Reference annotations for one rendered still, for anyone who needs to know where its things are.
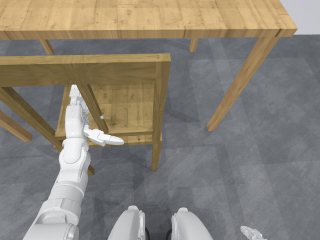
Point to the robot left shin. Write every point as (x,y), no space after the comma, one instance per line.
(133,207)

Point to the chair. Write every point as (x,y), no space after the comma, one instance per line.
(129,90)

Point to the left robot forearm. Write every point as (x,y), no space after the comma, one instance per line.
(64,202)

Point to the right robot hand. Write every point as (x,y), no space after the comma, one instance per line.
(252,234)

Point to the left robot hand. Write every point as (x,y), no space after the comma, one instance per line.
(76,118)

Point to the right robot thigh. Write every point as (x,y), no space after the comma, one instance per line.
(187,226)

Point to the left robot upper arm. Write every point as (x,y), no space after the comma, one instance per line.
(53,231)

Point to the table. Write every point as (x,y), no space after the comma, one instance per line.
(45,20)

